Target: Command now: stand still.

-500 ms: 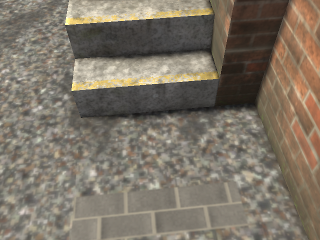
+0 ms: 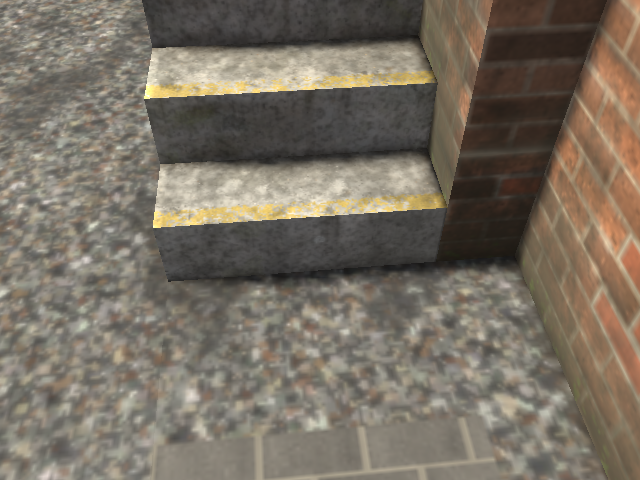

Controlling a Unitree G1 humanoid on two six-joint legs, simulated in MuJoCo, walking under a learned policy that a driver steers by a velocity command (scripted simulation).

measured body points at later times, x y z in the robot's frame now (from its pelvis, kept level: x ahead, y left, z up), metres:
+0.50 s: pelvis +0.11 -0.04 -0.01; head +0.12 -0.06 +0.44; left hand +0.14 +0.21 -0.15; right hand +0.04 -0.27 -0.17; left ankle +0.00 +0.09 -0.69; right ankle +0.11 -0.11 -0.74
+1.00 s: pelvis +0.39 -0.02 -0.02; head +0.42 -0.02 +0.43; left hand +0.34 +0.21 -0.17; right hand +0.52 -0.27 -0.15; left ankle +0.48 +0.03 -0.74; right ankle +0.19 -0.12 -0.64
